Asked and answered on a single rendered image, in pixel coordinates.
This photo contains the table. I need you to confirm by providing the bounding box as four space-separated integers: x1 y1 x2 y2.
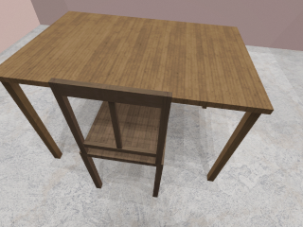
0 10 274 182

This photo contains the chair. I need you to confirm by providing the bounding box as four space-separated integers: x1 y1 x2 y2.
48 78 172 198

